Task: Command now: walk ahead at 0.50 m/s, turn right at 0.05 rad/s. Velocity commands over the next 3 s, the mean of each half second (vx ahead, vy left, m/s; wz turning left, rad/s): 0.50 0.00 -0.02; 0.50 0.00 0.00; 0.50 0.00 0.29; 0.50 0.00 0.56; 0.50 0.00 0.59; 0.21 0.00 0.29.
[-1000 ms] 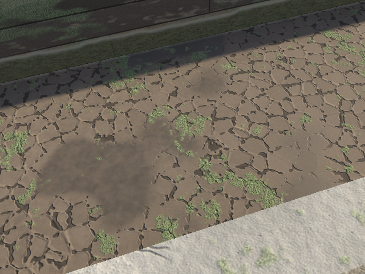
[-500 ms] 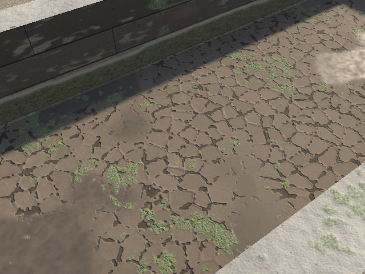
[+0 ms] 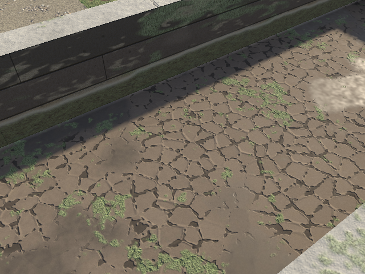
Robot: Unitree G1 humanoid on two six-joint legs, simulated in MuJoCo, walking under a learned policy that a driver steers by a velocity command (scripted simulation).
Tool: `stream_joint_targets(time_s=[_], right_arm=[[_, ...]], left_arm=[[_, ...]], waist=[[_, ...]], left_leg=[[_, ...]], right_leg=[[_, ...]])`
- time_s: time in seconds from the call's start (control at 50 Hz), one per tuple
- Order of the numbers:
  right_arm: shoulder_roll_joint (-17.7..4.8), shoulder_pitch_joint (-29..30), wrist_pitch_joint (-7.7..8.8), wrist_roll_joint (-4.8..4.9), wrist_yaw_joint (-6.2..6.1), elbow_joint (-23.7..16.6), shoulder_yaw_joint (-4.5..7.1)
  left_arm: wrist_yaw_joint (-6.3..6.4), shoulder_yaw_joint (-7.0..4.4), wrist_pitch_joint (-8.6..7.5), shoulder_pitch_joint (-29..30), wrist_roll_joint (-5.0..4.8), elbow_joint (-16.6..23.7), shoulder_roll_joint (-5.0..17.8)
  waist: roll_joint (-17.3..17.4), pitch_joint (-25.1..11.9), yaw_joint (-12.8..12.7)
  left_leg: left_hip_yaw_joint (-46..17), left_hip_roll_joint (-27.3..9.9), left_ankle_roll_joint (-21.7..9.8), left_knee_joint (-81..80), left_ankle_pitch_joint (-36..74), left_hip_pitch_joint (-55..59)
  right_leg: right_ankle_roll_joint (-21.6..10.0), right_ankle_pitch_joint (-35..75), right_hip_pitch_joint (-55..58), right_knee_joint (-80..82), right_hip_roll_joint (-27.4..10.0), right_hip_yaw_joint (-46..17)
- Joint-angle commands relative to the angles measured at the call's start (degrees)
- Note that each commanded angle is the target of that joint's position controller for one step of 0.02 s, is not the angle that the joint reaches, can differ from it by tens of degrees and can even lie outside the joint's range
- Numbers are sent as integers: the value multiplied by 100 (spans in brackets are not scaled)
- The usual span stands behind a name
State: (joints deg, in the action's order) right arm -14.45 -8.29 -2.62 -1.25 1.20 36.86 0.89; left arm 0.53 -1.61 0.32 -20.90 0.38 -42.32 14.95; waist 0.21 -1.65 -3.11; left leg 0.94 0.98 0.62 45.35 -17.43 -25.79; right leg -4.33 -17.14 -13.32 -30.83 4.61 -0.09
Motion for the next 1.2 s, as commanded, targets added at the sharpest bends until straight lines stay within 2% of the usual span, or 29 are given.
stream_joint_targets(time_s=[0.02,0.04,0.06,0.08,0.1,0.12,0.18,0.26,0.38,0.44,0.46,0.48,0.5,0.54,0.58,0.6,0.72,0.78,0.8,0.82,0.84,0.86,0.9,0.98,1.1,1.14,1.16,1.18,1.2], right_arm=[[-167,-685,106,41,-64,-11,53],[-225,-1077,173,-35,-97,84,81],[-497,-1508,248,-114,-154,-26,97],[-1023,-1586,216,90,-175,12,241],[-948,-1613,221,193,-191,41,281],[-760,-1254,279,164,-174,-41,211],[-361,-488,360,153,-135,-243,25],[-441,-537,479,218,-28,-191,19],[-606,-534,283,161,5,-256,137],[-472,-470,32,83,-44,-354,163],[-328,-406,5,86,-63,-412,165],[-3,-480,28,116,-56,-648,67],[-427,-56,31,49,-73,-748,173],[-463,196,54,121,-145,-641,272],[-326,-18,35,98,-127,-498,242],[-263,-93,13,66,-116,-374,238],[-114,480,-43,80,-90,-432,56],[135,36,-7,72,-92,-309,-53],[147,-165,23,12,-105,-276,-75],[-13,-645,79,-72,-133,-233,-57],[-653,-561,78,91,-169,-269,147],[-633,-589,97,111,-223,-297,177],[-517,-392,197,52,-254,-312,102],[-227,-36,316,136,-155,-357,-20],[-493,-214,160,188,-41,-372,131],[-259,-327,156,173,-33,-464,122],[-65,-434,155,155,-74,-531,41],[-301,-100,128,128,-87,-650,129],[-542,362,84,128,-100,-745,256]], left_arm=[[81,-230,45,724,-50,578,784],[116,-194,68,712,-75,569,624],[127,-49,52,847,-168,789,124],[166,-91,107,844,-72,957,344],[209,-212,148,1059,47,891,736],[201,-220,144,1127,44,872,730],[214,-180,180,1042,-14,835,534],[182,-133,355,1360,30,881,341],[-11,97,352,2250,-26,1196,35],[6,168,310,1793,92,1162,-7],[25,174,264,1260,153,1090,85],[47,-61,230,1056,10,991,788],[60,-135,224,594,-99,952,923],[110,-19,155,1053,-25,1050,449],[142,44,66,1659,4,1192,220],[128,41,26,1736,82,1238,222],[55,-15,40,1441,8,1176,277],[78,-38,157,1428,-106,1121,325],[102,-15,169,1421,-149,1114,231],[120,53,153,1535,-201,1221,-49],[126,88,157,2102,-144,1587,45],[123,-8,126,2453,-2,1677,452],[93,-24,83,2204,-54,1584,424],[55,35,164,1912,35,1401,198],[-66,152,244,1947,111,1433,-33],[-28,69,185,1378,134,1371,268],[1,-91,171,1077,4,1344,649],[54,-146,169,760,-67,1314,787],[113,-145,136,544,-46,1265,718]], waist=[[-267,-141,524],[87,-180,728],[1394,-726,925],[1615,-390,875],[941,28,954],[658,207,693],[635,-29,188],[510,-94,92],[844,-35,411],[511,-59,283],[62,-291,130],[-1481,-645,62],[-1711,-432,-365],[-779,-105,-59],[-782,-377,318],[-759,-509,355],[-563,-435,106],[-338,-365,339],[-230,-311,409],[566,-517,575],[1338,-34,789],[855,399,898],[533,258,573],[515,-45,212],[321,29,311],[-340,-327,184],[-1362,-774,-59],[-1678,-720,-327],[-1173,-461,-498]], left_leg=[[359,248,-199,-1275,562,1868],[-207,-77,-333,-1740,464,2658],[-1969,-1485,-555,-2017,497,3689],[-3438,-2255,-885,-2196,1023,3405],[-3501,-2210,-1083,-2241,1101,2877],[-3157,-2076,-1128,-2163,1422,2469],[-1828,-1535,-950,-2139,3275,1429],[-1262,-1372,-1158,-2341,3592,859],[-979,-1033,-961,-2307,1192,663],[-1190,-767,-739,-1815,-397,453],[-922,-407,-566,-861,-661,89],[113,345,-199,413,-1297,-636],[-14,382,-14,1430,-1921,-1433],[-603,259,263,2335,-1307,-1432],[-422,202,383,2155,-802,-600],[-310,310,382,2206,-553,-145],[79,258,96,92,-720,735],[274,297,-250,-1416,7,1913],[-54,128,-457,-1651,-157,2628],[-1215,-791,-730,-1777,-634,3637],[-2643,-1711,-1082,-2320,-958,3079],[-3136,-1991,-1291,-2659,-377,2745],[-2620,-1903,-1384,-2342,1824,2453],[-1390,-1228,-977,-2201,2824,1469],[-1125,-571,-668,-1770,-53,423],[-850,-43,-443,-827,-900,-253],[-1,277,-199,241,-1278,-281],[137,391,-57,1289,-1687,-705],[-279,375,41,2236,-1906,-1306]], right_leg=[[-637,1308,-850,570,-1178,-1294],[-453,883,-1318,-263,-971,-1185],[-166,-467,-2164,-2126,-441,-695],[10,-1452,-3263,-2717,158,-613],[159,-1181,-3559,-3317,217,-1034],[264,-871,-3593,-3810,267,-1238],[555,-192,-2796,-3826,115,-1170],[715,442,-2125,-3324,16,-831],[512,542,-806,-820,-335,287],[268,471,173,-109,-307,298],[95,1224,851,-141,-784,-365],[-516,486,1021,642,-1578,-1579],[-985,-381,982,1336,-2195,-2941],[-1047,10,280,1183,-1984,-2516],[-863,620,-354,1234,-1626,-1686],[-856,818,-667,1295,-1478,-1440],[-823,348,-548,1250,-1364,-1405],[-627,-457,-1066,1166,-1333,-1605],[-415,-643,-1697,912,-1203,-1549],[-192,-994,-2652,-255,-869,-1136],[114,-578,-3407,-775,-264,-148],[249,-498,-3698,-1141,-349,-271],[411,-428,-3364,-1844,-263,-518],[579,223,-2045,-2046,-357,-241],[361,607,-121,-431,-145,536],[89,1355,954,-428,-765,-99],[-367,462,822,327,-1506,-1110],[-805,-92,823,994,-2117,-2249],[-1093,-150,769,1183,-2387,-2761]])
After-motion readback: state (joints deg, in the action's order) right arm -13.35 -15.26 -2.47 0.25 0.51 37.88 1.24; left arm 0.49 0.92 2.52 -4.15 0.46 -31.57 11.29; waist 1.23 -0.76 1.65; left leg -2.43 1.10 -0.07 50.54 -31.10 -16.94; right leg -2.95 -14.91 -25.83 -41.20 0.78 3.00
